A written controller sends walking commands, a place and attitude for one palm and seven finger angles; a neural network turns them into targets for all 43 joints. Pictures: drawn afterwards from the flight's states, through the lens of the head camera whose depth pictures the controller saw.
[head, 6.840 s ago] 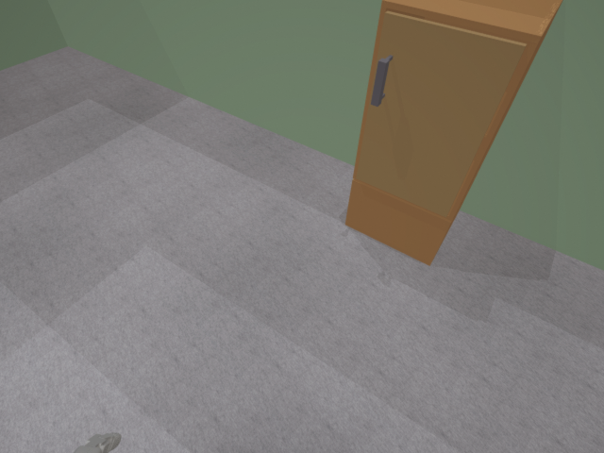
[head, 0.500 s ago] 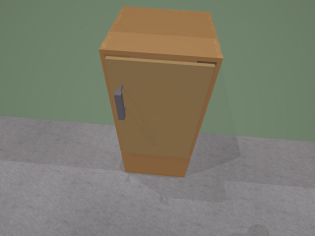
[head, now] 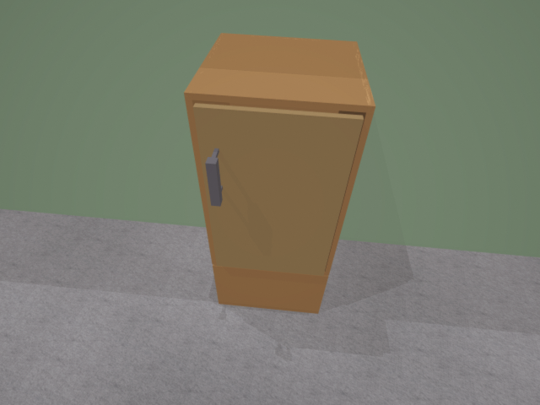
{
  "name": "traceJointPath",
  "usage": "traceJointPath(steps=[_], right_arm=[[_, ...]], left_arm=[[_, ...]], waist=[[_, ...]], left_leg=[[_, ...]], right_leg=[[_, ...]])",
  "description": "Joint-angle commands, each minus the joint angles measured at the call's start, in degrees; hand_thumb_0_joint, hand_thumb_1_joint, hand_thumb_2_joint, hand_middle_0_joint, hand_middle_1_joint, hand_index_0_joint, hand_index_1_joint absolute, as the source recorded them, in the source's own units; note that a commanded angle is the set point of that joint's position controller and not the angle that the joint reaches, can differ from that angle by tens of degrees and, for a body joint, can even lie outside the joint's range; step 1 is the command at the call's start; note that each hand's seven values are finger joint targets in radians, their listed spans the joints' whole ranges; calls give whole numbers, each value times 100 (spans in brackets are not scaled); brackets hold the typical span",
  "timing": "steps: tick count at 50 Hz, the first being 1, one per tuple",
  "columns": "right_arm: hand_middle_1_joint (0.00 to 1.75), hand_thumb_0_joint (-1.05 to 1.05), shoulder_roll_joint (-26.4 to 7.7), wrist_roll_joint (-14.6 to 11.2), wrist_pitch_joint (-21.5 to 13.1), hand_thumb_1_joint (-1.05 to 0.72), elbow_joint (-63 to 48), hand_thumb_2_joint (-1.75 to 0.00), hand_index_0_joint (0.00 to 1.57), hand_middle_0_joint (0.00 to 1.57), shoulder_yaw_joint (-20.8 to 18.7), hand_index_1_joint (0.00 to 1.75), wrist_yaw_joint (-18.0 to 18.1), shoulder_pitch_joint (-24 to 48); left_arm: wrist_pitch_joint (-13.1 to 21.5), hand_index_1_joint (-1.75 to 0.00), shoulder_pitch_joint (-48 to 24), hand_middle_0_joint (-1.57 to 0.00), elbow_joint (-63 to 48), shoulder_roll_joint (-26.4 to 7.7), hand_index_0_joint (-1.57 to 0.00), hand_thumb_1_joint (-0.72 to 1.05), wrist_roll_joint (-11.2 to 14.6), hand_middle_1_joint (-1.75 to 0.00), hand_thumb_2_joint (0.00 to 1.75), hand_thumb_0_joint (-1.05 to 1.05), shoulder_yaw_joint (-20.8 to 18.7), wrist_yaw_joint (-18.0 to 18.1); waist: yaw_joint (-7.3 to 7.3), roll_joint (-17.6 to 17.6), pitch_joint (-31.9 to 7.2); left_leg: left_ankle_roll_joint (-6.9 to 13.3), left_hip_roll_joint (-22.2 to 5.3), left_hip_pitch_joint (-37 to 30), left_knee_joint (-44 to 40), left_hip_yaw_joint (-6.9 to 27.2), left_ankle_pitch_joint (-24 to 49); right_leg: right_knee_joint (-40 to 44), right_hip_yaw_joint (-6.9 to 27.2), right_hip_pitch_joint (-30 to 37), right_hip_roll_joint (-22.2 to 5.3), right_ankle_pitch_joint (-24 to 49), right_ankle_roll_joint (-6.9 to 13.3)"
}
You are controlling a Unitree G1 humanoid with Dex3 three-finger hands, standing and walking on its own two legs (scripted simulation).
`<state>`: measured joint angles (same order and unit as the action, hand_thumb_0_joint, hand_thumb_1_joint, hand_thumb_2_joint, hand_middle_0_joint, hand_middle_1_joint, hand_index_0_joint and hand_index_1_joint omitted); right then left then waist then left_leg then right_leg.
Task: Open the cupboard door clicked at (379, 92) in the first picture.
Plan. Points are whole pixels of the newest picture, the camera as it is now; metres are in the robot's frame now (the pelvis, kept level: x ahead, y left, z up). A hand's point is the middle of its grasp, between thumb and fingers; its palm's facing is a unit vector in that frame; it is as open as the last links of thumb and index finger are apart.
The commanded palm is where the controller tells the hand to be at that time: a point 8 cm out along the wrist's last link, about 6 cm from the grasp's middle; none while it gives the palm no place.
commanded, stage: shuffle to correct the standing spot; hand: left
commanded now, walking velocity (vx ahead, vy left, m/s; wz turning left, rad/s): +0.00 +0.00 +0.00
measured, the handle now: (216, 177) +0.63 +0.17 -0.04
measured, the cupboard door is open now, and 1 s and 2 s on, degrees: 0 0 0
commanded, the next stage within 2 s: come to a stop and stand still in 0.66 s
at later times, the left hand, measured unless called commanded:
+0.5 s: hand out of the picture -0.06 +0.15 -0.18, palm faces +0.10 -0.98 -0.17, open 7.4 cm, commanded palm none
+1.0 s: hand (170, 402) +0.17 +0.18 -0.17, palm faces -0.04 -0.97 -0.26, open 7.3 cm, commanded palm none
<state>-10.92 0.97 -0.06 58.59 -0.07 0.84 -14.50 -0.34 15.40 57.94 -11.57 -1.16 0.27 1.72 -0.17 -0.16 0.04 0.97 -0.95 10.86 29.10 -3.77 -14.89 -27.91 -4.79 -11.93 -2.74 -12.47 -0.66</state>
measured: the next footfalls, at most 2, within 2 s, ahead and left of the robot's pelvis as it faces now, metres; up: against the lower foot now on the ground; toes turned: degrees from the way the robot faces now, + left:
right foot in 0.96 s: +0.12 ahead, -0.12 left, +0.00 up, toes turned -4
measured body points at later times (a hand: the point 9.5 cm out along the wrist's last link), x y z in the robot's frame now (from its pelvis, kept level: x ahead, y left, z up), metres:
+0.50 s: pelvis +0.01 +0.00 +0.00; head +0.00 +0.00 +0.45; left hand -0.06 +0.20 -0.16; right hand -0.04 -0.23 -0.16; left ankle +0.01 +0.10 -0.72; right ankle +0.03 -0.12 -0.74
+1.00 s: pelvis +0.10 -0.01 -0.01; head +0.11 -0.02 +0.44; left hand +0.18 +0.23 -0.15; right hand +0.02 -0.19 -0.17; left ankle +0.08 +0.12 -0.74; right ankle +0.15 -0.13 -0.74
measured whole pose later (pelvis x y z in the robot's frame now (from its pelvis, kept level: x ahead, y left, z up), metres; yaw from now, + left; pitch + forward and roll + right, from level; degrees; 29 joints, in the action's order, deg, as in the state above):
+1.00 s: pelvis +0.10 -0.01 -0.01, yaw -4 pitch -1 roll +1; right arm -4.9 0.9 -0.9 64.5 -0.9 1.9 -22.1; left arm 0.9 12.7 57.1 -10.4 -1.2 -3.1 2.0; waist -2.0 0.2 2.6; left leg -1.0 -3.5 10.8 31.3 -8.9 -19.2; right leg -30.9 -4.8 -19.3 -4.1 -10.5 0.0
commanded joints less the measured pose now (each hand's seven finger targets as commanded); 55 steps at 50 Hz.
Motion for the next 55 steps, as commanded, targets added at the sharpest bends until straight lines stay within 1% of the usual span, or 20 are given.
traceJointPath(steps=[1, 5, 10, 18, 20, 22, 23, 26, 30, 31, 32, 33, 34, 35, 38, 40, 44, 46, 49, 55], right_arm=[[30, 0, -658, 3, -62, -90, -170, -90, 20, 20, -157, 30, 16, -288], [30, 0, -572, -13, -44, -90, -78, -90, 20, 20, -144, 30, 7, -340], [30, 0, -597, 54, 74, -90, 60, -90, 20, 20, -215, 30, 11, -619], [30, 0, -621, 7, -27, -90, 129, -90, 20, 20, -297, 30, 73, -690], [30, 0, -427, 2, -49, -90, 102, -90, 20, 20, -258, 30, 63, -628], [30, 0, -43, -21, -72, -90, 14, -90, 20, 20, -182, 30, 13, -503], [30, 0, -77, -8, -75, -90, -88, -90, 20, 20, -211, 30, -17, -279], [30, 0, 9, -14, -97, -90, -60, -90, 20, 20, -263, 30, -90, -457], [30, 0, 281, -5, -169, -90, 251, -90, 20, 20, -191, 30, -79, -1297], [30, 0, 96, 3, -202, -90, 386, -90, 20, 20, -214, 30, -20, -1636], [30, 0, -330, 50, -255, -90, 478, -90, 20, 20, -324, 30, 45, -2032], [30, 0, -793, 51, -279, -90, 444, -90, 20, 20, -441, 30, 108, -2252], [30, 0, -830, 49, -262, -90, 356, -90, 20, 20, -459, 30, 157, -1966], [30, 0, -658, 62, -284, -90, 264, -90, 20, 20, -413, 30, 131, -1614], [30, 0, -305, 55, -405, -90, 162, -90, 20, 20, -279, 30, 115, -1026], [30, 0, -261, 64, -428, -90, 187, -90, 20, 20, -252, 30, 117, -966], [30, 0, -257, 60, -323, -90, 289, -90, 20, 20, -226, 30, 173, -970], [30, 0, -228, 30, -228, -90, 320, -90, 20, 20, -248, 30, 177, -943], [30, 0, 237, -69, -83, -90, 311, -90, 20, 20, -218, 30, 113, -1251], [30, 0, 211, -79, 131, -90, 325, -90, 20, 20, -306, 30, 115, -1217]], left_arm=[[105, -30, 230, -20, -185, -595, -20, 90, 5, -30, 90, 0, -140, 33], [106, -30, 425, -20, -76, -490, -20, 90, -3, -30, 90, 0, -120, 44], [18, -30, 777, -20, 35, -300, -20, 90, -71, -30, 90, 0, -180, 6], [86, -30, 1265, -20, 212, 117, -20, 90, -62, -30, 90, 0, -245, -121], [139, -30, 1484, -20, 270, 22, -20, 90, -59, -30, 90, 0, -294, -92], [202, -30, 1918, -20, 423, -355, -20, 90, -19, -30, 90, 0, -405, 6], [229, -30, 2081, -20, 464, -440, -20, 90, 2, -30, 90, 0, -441, 50], [278, -30, 1396, -20, 271, -348, -20, 90, -31, -30, 90, 0, -445, 90], [201, -30, 864, -20, 197, -200, -20, 90, -48, -30, 90, 0, -408, 15], [166, -30, 940, -20, 189, -28, -20, 90, -33, -30, 90, 0, -367, -16], [144, -30, 953, -20, 87, 242, -20, 90, -2, -30, 90, 0, -329, -61], [160, -30, 762, -20, -114, 289, -20, 90, -15, -30, 90, 0, -323, -86], [146, -30, 459, -20, -259, 205, -20, 90, -60, -30, 90, 0, -368, -134], [151, -30, 417, -20, -223, 250, -20, 90, -100, -30, 90, 0, -371, -162], [137, -30, 626, -20, -42, 395, -20, 90, -95, -30, 90, 0, -351, -217], [122, -30, 539, -20, -53, 509, -20, 90, -57, -30, 90, 0, -298, -214], [86, -30, 429, -20, -74, 521, -20, 90, 11, -30, 90, 0, -246, -109], [81, -30, 677, -20, -26, 290, -20, 90, 20, -30, 90, 0, -298, -64], [157, -30, 726, -20, -35, -486, -20, 90, 16, -30, 90, 0, -383, 51], [66, -30, -34, -20, -288, -510, -20, 90, -11, -30, 90, 0, -438, 156]], waist=[[-24, 43, 530], [-7, 25, 548], [-5, 270, 706], [114, 392, 627], [214, -24, 789], [354, -1355, 863], [415, -1382, 908], [16, -648, 718], [-396, -470, 746], [-449, 199, 724], [-553, 1546, 675], [-576, 2073, 703], [-504, 1163, 927], [-351, 652, 951], [-17, 469, 963], [-5, 387, 785], [-2, 571, 394], [137, 485, 211], [-3, -695, -166], [-81, -1212, -247]], left_leg=[[82, -468, 569, -969, 647, -460], [67, -462, 654, -1055, 661, -638], [173, -581, 912, -1297, 784, -2356], [441, -939, 1072, -1422, 1087, -2536], [329, -546, 1421, -694, 686, -2225], [140, 39, 2276, 1083, -168, -1341], [144, -78, 2502, 1948, -78, -1440], [176, -440, 2031, 2352, 275, -1310], [-4, -90, -391, 350, -430, -288], [-64, -185, -797, -122, -187, -620], [218, -1231, -927, -1215, 1460, -1952], [708, -2323, -817, -2224, 2849, -2873], [1047, -2579, -472, -2427, 3008, -2985], [1032, -2352, -28, -2373, 2672, -2633], [941, -1910, 456, -2243, 1513, -1002], [859, -1618, 438, -1981, 741, 385], [714, -1426, 287, -1131, 191, 2458], [400, -1188, 424, -562, 74, 2120], [-142, -344, 1044, 163, -268, -593], [-224, -258, 725, 1001, -104, -1188]], right_leg=[[805, 639, -201, -394, -432, 133], [876, 603, -176, -404, -508, 100], [667, 454, -521, -143, -2003, 100], [-64, 130, -44, 116, -958, 203], [494, 812, 105, -205, -1587, 385], [1628, 2526, 608, -1259, -2664, 928], [2000, 3024, 561, -1651, -2774, 1194], [1847, 2385, -177, -1628, -2295, 1231], [1038, 1004, -1869, -748, -2170, 753], [313, 855, -2132, -434, -2046, 640], [-1098, 424, -2653, 110, -1879, 365], [-2279, 70, -3052, 191, -1887, 214], [-2936, 435, -3100, -148, -1541, 247], [-3268, 500, -2896, -238, -1189, 271], [-3047, 432, -2363, -467, -463, 111], [-2142, 200, -1793, -417, -303, 10], [-771, -47, -677, -120, 106, -52], [160, -78, 113, -76, 883, -64], [253, 1117, 867, -1481, 3663, 556], [442, 1003, 385, -1562, 3741, 980]])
